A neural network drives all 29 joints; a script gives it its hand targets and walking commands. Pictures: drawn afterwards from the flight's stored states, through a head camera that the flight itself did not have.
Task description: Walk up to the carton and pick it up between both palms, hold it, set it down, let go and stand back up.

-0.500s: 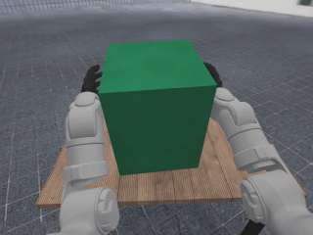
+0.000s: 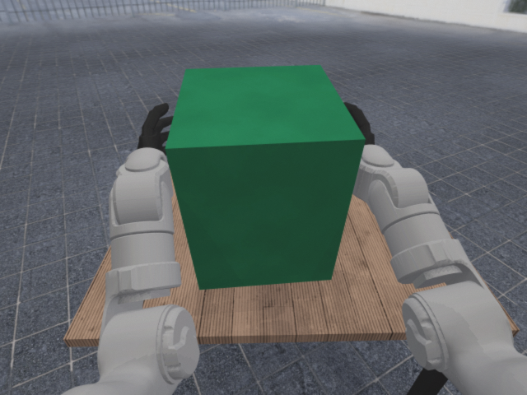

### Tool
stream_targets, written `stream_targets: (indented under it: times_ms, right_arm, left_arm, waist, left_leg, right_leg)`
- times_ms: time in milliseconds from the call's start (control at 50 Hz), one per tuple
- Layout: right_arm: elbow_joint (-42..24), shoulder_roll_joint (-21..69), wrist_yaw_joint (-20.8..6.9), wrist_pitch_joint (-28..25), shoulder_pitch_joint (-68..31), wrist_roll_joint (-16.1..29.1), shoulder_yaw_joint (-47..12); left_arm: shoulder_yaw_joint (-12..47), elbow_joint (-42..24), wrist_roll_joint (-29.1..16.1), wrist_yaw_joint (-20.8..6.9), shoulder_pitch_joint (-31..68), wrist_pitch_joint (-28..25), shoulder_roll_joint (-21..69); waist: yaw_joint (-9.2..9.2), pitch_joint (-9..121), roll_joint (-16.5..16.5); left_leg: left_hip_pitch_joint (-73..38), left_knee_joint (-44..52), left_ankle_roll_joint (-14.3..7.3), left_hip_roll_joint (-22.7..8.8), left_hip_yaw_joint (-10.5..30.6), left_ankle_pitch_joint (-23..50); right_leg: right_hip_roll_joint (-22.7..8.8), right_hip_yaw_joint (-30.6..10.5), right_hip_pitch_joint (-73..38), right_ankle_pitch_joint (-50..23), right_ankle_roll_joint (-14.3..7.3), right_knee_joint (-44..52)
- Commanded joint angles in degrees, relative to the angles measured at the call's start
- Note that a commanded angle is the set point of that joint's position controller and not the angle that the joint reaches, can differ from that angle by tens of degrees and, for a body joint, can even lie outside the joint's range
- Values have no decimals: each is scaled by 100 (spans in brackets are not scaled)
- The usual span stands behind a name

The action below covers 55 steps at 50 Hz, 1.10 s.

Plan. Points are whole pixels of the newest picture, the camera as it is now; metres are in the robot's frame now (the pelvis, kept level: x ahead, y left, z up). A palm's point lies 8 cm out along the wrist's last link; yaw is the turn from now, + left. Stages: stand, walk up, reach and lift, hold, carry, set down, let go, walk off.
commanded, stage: hold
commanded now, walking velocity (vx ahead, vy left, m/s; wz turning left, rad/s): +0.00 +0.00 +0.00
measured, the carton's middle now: (260, 176) +0.37 +0.00 +0.21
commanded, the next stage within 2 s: set down in 1.86 s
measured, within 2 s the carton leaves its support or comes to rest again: neither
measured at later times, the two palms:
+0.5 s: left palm (160, 154) +0.37 +0.14 +0.26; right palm (367, 153) +0.37 -0.16 +0.25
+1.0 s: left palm (149, 162) +0.37 +0.15 +0.25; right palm (355, 155) +0.37 -0.14 +0.25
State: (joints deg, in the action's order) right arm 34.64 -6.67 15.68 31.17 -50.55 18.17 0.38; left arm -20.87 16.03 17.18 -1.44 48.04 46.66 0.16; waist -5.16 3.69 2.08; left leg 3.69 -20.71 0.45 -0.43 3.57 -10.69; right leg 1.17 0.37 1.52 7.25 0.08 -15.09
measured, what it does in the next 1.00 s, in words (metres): stands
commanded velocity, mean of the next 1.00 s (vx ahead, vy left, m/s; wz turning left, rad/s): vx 0.00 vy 0.00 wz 0.00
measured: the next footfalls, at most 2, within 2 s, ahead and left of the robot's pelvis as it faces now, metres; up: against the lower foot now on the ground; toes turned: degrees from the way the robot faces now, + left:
none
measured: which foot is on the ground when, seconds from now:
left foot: down 0.00-1.00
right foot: down 0.00-1.00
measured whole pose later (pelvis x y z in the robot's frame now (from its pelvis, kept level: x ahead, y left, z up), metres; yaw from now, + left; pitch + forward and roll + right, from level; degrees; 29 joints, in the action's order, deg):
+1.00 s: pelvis +0.00 +0.00 +0.00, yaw +1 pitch -6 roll -2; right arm 32.8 -6.8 16.0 31.4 -49.4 19.4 -0.6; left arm -19.2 12.4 16.1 -0.6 45.5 47.6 -0.1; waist -5.8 4.2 2.0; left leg 5.1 -21.9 0.3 -0.3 4.0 -11.2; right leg 1.3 0.5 1.9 7.2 0.3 -14.7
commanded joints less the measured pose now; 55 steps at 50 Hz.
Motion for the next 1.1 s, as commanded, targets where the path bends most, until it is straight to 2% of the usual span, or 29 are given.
stream_targets:
  times_ms: [0,40,60,100,120,140,160,200,260,360,420,600,620,660,680,720,740,780,800,820,840,860,900,940,960,980,1000,1040,1080]
  right_arm:
    - [-1846,3968,-633,-324,-5159,603,-1648]
    - [-1845,3902,-662,-350,-5084,655,-1620]
    - [-1702,3867,-659,-303,-4941,661,-1645]
    - [-1904,3846,-634,-325,-5038,731,-1730]
    - [-2282,3908,-614,-411,-5157,947,-1851]
    - [-2280,3851,-578,-383,-5117,1010,-1888]
    - [-2292,3841,-570,-357,-5036,1025,-1910]
    - [-2045,3740,-558,-280,-4803,923,-1863]
    - [-1832,3755,-572,-247,-4704,823,-1791]
    - [-2183,3944,-555,-305,-5010,1005,-1988]
    - [-2299,4022,-519,-309,-5062,1058,-2064]
    - [-1925,3989,-557,-278,-5093,840,-1765]
    - [-1707,3888,-557,-218,-5064,681,-1702]
    - [-1732,4024,-559,-265,-5118,620,-1692]
    - [-1940,4010,-575,-310,-5185,715,-1727]
    - [-1882,3986,-576,-274,-5171,785,-1778]
    - [-1896,4006,-558,-279,-5112,767,-1743]
    - [-1916,3911,-534,-277,-5152,770,-1686]
    - [-2008,3930,-523,-294,-4950,811,-1762]
    - [-2288,3901,-516,-324,-5053,875,-1846]
    - [-2397,3918,-507,-310,-5051,887,-1816]
    - [-2317,3832,-504,-283,-4980,887,-1838]
    - [-2226,3873,-519,-250,-4755,874,-1837]
    - [-2253,3832,-562,-250,-4729,876,-1851]
    - [-2351,3776,-557,-247,-4673,857,-1824]
    - [-2326,3751,-579,-243,-4820,817,-1814]
    - [-2353,3835,-602,-273,-4919,826,-1877]
    - [-2398,3880,-653,-308,-5119,828,-1942]
    - [-2055,3765,-666,-268,-4967,754,-1859]
  left_arm:
    - [2725,-271,-988,-789,4107,-335,3326]
    - [2921,-412,-1090,-710,4120,-371,3559]
    - [2811,-268,-1023,-714,3965,-338,3476]
    - [2767,-247,-1020,-735,3794,-326,3453]
    - [3231,-897,-1361,-672,4066,-398,3786]
    - [3197,-811,-1329,-605,3983,-382,3743]
    - [3182,-759,-1321,-583,3887,-365,3705]
    - [2899,-511,-1081,-616,3601,-298,3535]
    - [2702,-413,-882,-708,3535,-222,3437]
    - [2822,-601,-963,-685,3738,-259,3453]
    - [2853,-621,-1013,-652,3774,-285,3453]
    - [2739,-257,-1006,-670,3897,-293,3459]
    - [2427,160,-831,-726,3697,-253,3309]
    - [2389,76,-810,-773,3824,-317,3279]
    - [2464,-68,-848,-772,3749,-321,3377]
    - [2612,-153,-967,-764,3910,-320,3347]
    - [2740,-270,-1038,-760,3978,-331,3444]
    - [2636,-124,-996,-773,3819,-336,3415]
    - [2770,-349,-1034,-775,3781,-346,3459]
    - [2836,-462,-1088,-767,3710,-335,3488]
    - [2856,-605,-1107,-753,3747,-347,3495]
    - [2893,-654,-1082,-725,3774,-342,3423]
    - [3110,-989,-1206,-679,3886,-340,3475]
    - [3193,-954,-1246,-665,3884,-320,3606]
    - [3181,-989,-1200,-674,3767,-293,3615]
    - [3058,-778,-1094,-683,3771,-267,3525]
    - [3155,-866,-1151,-665,3831,-293,3626]
    - [3114,-774,-1118,-618,3941,-288,3540]
    - [2851,-327,-982,-615,3643,-247,3425]
  waist:
    - [-30,1998,-392]
    - [-127,2107,-619]
    - [-97,1922,-487]
    - [-62,2117,-421]
    - [-282,2960,-633]
    - [-197,2788,-706]
    - [-273,2647,-573]
    - [-218,2159,-391]
    - [-97,1756,-330]
    - [-4,2098,-341]
    - [17,2184,-280]
    - [-29,1933,-261]
    - [77,1248,-113]
    - [81,1613,-92]
    - [99,1856,-218]
    - [19,1868,-279]
    - [-90,2088,-419]
    - [-72,2086,-311]
    - [-155,2342,-369]
    - [-60,2489,-430]
    - [-141,2615,-432]
    - [-128,2545,-458]
    - [-276,2358,-495]
    - [-238,2196,-629]
    - [-287,2209,-636]
    - [-159,2028,-543]
    - [-154,2084,-597]
    - [-43,2192,-439]
    - [-1,1769,-402]
  left_leg:
    - [40,385,41,292,-294,559]
    - [-132,283,159,243,-233,951]
    - [-189,280,128,238,-233,1070]
    - [-261,208,159,274,-248,1188]
    - [-420,0,304,270,-243,1687]
    - [-486,-77,335,291,-224,1844]
    - [-560,-97,339,285,-260,1936]
    - [-448,30,257,290,-268,1714]
    - [-200,266,161,277,-267,1265]
    - [-463,49,181,332,-259,1745]
    - [-530,13,147,361,-268,1733]
    - [-173,263,47,339,-332,818]
    - [92,388,-36,340,-294,533]
    - [136,391,-92,314,-313,523]
    - [-1,318,-61,314,-293,813]
    - [-87,304,-8,312,-278,880]
    - [-155,241,67,309,-281,912]
    - [-207,223,72,303,-254,1007]
    - [-312,150,127,295,-235,1244]
    - [-316,72,127,313,-214,1449]
    - [-423,-9,167,293,-188,1583]
    - [-518,-9,182,297,-194,1657]
    - [-620,-7,256,256,-191,1701]
    - [-453,25,312,259,-174,1731]
    - [-500,-7,317,262,-169,1755]
    - [-376,102,266,240,-170,1471]
    - [-291,97,234,292,-212,1372]
    - [-284,161,164,252,-174,1238]
    - [-240,247,96,259,-216,1039]
  right_leg:
    - [256,132,-700,-334,254,1]
    - [335,161,-655,-492,156,-2]
    - [324,139,-592,-561,171,25]
    - [335,178,-751,-749,217,-27]
    - [412,107,-917,-1198,156,-130]
    - [410,114,-871,-1276,161,-96]
    - [435,131,-816,-1364,187,-94]
    - [411,135,-845,-1262,211,-38]
    - [367,104,-879,-903,196,26]
    - [384,99,-913,-1411,246,-18]
    - [374,93,-856,-1533,301,-29]
    - [318,41,-636,-655,246,88]
    - [232,67,-442,-416,289,172]
    - [186,43,-651,-449,320,100]
    - [215,27,-736,-672,296,27]
    - [242,38,-709,-833,287,16]
    - [273,103,-787,-783,250,-5]
    - [289,67,-675,-859,242,28]
    - [313,99,-845,-1043,241,-45]
    - [324,89,-848,-1207,257,-87]
    - [345,123,-889,-1321,260,-128]
    - [357,145,-779,-1357,267,-99]
    - [382,179,-627,-1268,199,-68]
    - [416,210,-649,-1158,170,-54]
    - [390,157,-633,-1151,150,-34]
    - [395,192,-581,-864,165,14]
    - [348,161,-655,-807,181,-16]
    - [347,163,-622,-693,204,-13]
    - [300,140,-491,-658,204,49]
